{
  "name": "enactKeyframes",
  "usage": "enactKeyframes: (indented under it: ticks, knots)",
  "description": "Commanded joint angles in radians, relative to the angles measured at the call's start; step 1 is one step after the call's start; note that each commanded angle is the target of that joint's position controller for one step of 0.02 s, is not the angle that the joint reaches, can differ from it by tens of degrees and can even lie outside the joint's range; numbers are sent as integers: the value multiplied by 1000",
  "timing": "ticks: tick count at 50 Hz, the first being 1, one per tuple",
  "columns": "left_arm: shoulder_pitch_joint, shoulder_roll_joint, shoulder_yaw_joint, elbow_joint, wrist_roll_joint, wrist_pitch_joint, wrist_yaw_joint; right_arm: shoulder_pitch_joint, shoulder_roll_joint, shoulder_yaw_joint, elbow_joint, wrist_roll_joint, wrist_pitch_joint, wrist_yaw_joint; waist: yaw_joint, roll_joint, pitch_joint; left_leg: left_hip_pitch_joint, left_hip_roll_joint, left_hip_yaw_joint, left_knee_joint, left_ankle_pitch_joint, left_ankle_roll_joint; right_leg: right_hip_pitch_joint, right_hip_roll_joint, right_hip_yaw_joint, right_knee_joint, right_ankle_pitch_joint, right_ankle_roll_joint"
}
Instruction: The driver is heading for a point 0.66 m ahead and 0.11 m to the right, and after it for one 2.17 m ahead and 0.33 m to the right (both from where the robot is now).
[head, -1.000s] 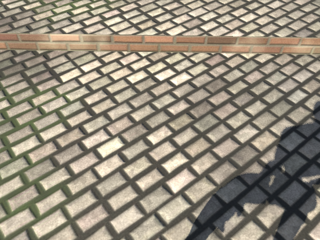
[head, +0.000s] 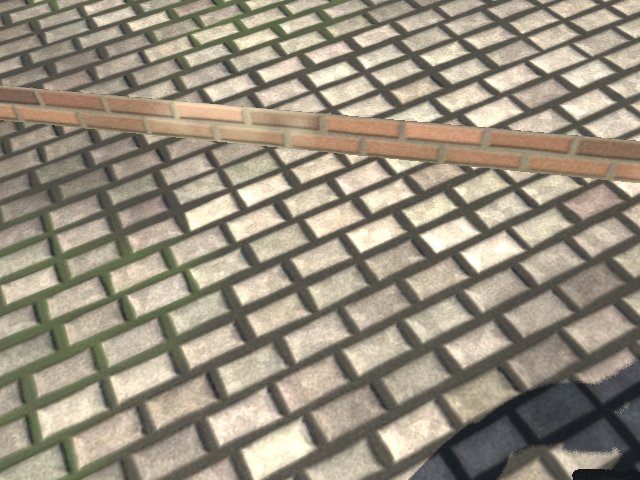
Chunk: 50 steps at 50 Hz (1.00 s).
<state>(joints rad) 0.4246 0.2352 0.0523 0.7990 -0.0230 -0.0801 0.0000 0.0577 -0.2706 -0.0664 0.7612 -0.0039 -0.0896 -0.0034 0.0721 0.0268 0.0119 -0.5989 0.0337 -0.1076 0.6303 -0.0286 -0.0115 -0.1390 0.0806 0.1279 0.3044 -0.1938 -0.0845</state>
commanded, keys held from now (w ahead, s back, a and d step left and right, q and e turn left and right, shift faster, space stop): w+e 0.76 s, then w+q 0.06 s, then q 0.18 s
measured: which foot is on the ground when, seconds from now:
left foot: up 0.00-0.18, down 0.20-0.72, up 0.74-1.00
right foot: down 0.00-0.20, up 0.22-0.68, down 0.70-1.00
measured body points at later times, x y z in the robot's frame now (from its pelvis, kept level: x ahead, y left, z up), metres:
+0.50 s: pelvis +0.26 +0.03 -0.01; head +0.29 +0.02 +0.44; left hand +0.52 +0.22 -0.10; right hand +0.20 -0.26 -0.13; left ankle +0.23 +0.14 -0.75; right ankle +0.34 -0.17 -0.68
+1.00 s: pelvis +0.50 -0.12 -0.01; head +0.52 -0.15 +0.44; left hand +0.72 +0.06 -0.11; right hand +0.49 -0.43 -0.12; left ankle +0.70 -0.03 -0.68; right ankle +0.45 -0.18 -0.75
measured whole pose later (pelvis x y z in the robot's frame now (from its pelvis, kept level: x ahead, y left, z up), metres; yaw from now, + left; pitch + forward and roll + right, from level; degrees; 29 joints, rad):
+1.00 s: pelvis +0.50 -0.12 -0.01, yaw -29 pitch +1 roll -1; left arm 0.26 0.26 0.04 0.70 0.02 -0.07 -0.02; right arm 0.16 -0.30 -0.04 0.78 0.01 -0.07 0.00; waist 0.02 0.04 0.05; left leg -0.68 0.12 -0.04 0.88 -0.08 -0.04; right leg -0.15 0.08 -0.02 0.30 -0.18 -0.08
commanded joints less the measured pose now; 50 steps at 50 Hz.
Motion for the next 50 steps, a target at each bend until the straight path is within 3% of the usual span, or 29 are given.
enactKeyframes:
  ticks: [1,5,7,8,9,10,11,12,13,14,15,16,19,23,26,30,33,34,35,36,37,38,39,40,41,42,45,48,50]
  knots:
    - [29,173,47,-45,-6,-4,14,-139,-47,-5,-98,9,-27,8,5,-135,-1,10,-42,27,-99,72,-12,18,-219,211,-74,134,-114]
    - [43,175,50,-34,-10,16,22,-195,-66,-6,-129,16,-51,23,11,-142,7,70,-67,28,-182,19,-2,59,-234,286,-11,162,-111]
    - [12,183,54,-43,-11,26,27,-142,-93,-17,-120,20,-61,24,-23,-171,-9,171,-73,37,-220,-27,18,61,-234,319,36,211,-97]
    - [-17,174,51,-54,-12,30,27,-64,-111,-27,-99,18,-65,19,-68,-172,-42,291,-72,50,-263,-10,41,39,-206,308,96,273,-77]
    - [-56,148,43,-75,-5,28,24,57,-146,-43,-73,8,-66,11,-129,-157,-124,496,-9,13,-248,-2,79,-35,-159,265,232,321,-45]
    - [-76,95,23,-106,16,22,21,246,-212,-60,-54,-2,-61,0,-205,-43,-274,774,175,-164,-221,-66,151,-197,-90,170,523,147,-6]
    - [83,27,0,-129,-10,13,18,308,-269,-72,-23,-8,-45,6,-124,290,-364,1036,394,-582,-278,-187,315,-539,25,69,789,-390,45]
    - [88,139,19,-96,-29,14,21,277,-170,-54,-29,8,-38,9,-134,202,-278,966,400,-620,-309,-357,302,-657,-75,72,927,-376,54]
    - [-17,191,34,-103,-20,20,20,233,-104,-36,-43,12,-34,8,-154,102,-149,836,343,-459,-330,-321,254,-675,-108,53,954,-281,60]
    - [-67,179,36,-110,-9,24,20,183,-87,-25,-47,6,-29,11,-134,32,-80,713,292,-337,-359,-215,225,-639,-139,26,936,-209,69]
    - [-105,165,38,-124,2,26,16,154,-69,-19,-41,1,-25,13,-118,30,-30,625,255,-259,-388,-135,213,-622,-161,19,897,-164,73]
    - [-109,145,38,-133,-1,29,7,143,-65,-15,-34,-8,-25,14,-97,53,-14,564,227,-189,-414,-83,201,-586,-184,12,877,-134,72]
    - [-134,97,27,-164,-7,40,-4,147,-92,-25,-9,0,-37,18,-82,62,0,502,213,-64,-465,51,215,-586,-205,-20,826,-79,81]
    - [-215,90,18,-202,-2,35,-16,153,-138,-35,13,1,-33,12,-93,36,6,519,201,79,-477,189,204,-601,-206,-40,647,108,91]
    - [-326,75,7,-235,0,25,-36,186,-157,-33,31,8,-23,6,-134,26,31,529,181,169,-468,187,174,-549,-183,-97,468,247,74]
    - [-429,86,7,-294,-7,27,-62,249,-197,-39,59,23,-1,3,-156,29,61,643,226,210,-426,245,148,-548,-157,-149,354,184,38]
    - [-368,139,32,-305,2,35,-67,255,-243,-51,56,27,21,-9,-90,78,-5,699,234,266,-233,677,118,-391,-67,-228,329,23,-21]
    - [-246,177,55,-279,3,39,-63,248,-251,-52,52,28,30,-15,-16,74,-72,669,219,289,-64,770,101,-227,-25,-244,288,29,-53]
    - [-72,236,88,-236,1,45,-46,247,-233,-43,40,25,31,-22,72,34,-158,509,185,304,177,669,66,55,-22,-195,243,90,-96]
    - [-5,360,114,-226,2,49,-27,334,-113,-2,-11,-18,13,-11,20,-221,-272,70,62,296,567,-98,10,471,-297,253,253,114,-239]
    - [11,344,100,-255,0,36,-31,312,-112,14,-38,-12,-28,8,21,-244,-456,-133,-72,71,770,-574,-1,612,-443,719,69,-30,-368]
    - [0,272,77,-244,11,26,-37,184,-191,-11,-65,31,-48,20,63,-140,-356,-225,-12,-3,786,-490,17,545,-401,593,30,-37,-293]
    - [-53,229,64,-233,11,20,-36,163,-175,-2,-69,45,-53,23,25,-97,-226,-221,35,22,707,-402,29,387,-374,433,23,41,-251]
    - [-126,190,49,-240,11,18,-35,171,-161,1,-49,31,-47,16,-23,-26,-147,-162,80,39,626,-344,22,227,-337,310,18,160,-216]
    - [-178,157,37,-247,19,15,-35,191,-165,-5,-34,21,-32,12,-60,-44,-111,-83,110,40,566,-312,14,107,-305,226,-5,258,-199]
    - [-211,148,31,-250,29,10,-35,215,-160,-6,-22,19,-15,12,-86,-68,-91,-15,119,45,549,-296,3,20,-290,181,-29,356,-193]
    - [-224,172,34,-206,37,-14,-30,254,-115,1,6,9,20,0,-114,-74,-67,52,98,74,467,-225,-37,-92,-273,21,-60,647,-187]
    - [-231,163,29,-169,40,-12,-14,198,-80,12,-3,8,25,0,-100,-93,-45,63,85,81,275,-33,-40,-102,-226,-116,-70,669,-139]
    - [-221,161,27,-149,45,-9,-5,136,-68,18,-15,11,19,11,-64,-96,-41,98,62,89,130,105,-28,-78,-217,-165,-72,618,-114]
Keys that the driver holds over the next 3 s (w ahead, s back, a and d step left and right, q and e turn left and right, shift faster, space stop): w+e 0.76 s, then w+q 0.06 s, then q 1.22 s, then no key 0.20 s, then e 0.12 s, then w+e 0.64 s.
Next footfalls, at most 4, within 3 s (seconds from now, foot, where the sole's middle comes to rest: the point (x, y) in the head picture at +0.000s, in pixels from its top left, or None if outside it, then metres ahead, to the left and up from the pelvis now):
0.20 left None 0.27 0.14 -0.79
0.70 right None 0.48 -0.20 -0.79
1.18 left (428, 358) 0.76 -0.11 -0.79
1.64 right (525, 395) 0.68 -0.32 -0.79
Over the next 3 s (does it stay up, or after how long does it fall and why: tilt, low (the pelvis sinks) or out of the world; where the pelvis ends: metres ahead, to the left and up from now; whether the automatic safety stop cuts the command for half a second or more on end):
stays up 0.83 -0.11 -0.01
